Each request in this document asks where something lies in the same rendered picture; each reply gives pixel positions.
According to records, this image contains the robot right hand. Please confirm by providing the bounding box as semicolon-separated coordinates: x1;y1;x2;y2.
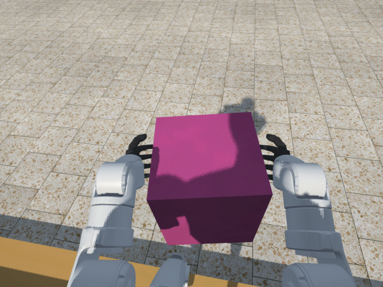
260;134;290;181

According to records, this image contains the robot right upper arm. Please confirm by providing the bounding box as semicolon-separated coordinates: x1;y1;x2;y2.
282;262;355;287

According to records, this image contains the robot left thigh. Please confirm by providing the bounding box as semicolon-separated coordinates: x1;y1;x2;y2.
149;258;190;287

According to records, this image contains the carton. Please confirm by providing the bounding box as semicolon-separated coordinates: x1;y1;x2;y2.
147;112;273;245

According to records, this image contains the robot left upper arm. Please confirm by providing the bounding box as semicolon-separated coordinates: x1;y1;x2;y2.
69;259;136;287

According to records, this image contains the robot left hand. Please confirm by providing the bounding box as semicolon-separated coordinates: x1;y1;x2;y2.
126;134;153;178

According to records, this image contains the right robot forearm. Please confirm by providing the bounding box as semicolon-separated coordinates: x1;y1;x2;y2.
273;155;356;287

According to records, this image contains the left robot forearm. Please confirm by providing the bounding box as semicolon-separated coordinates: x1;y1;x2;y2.
67;154;145;287

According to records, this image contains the robot left shin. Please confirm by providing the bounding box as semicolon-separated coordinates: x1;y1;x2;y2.
171;254;183;260

